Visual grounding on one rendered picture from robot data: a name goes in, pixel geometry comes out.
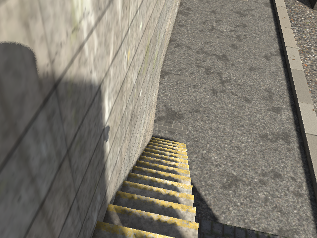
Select stairs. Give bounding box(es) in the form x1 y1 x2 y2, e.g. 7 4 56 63
92 137 199 238

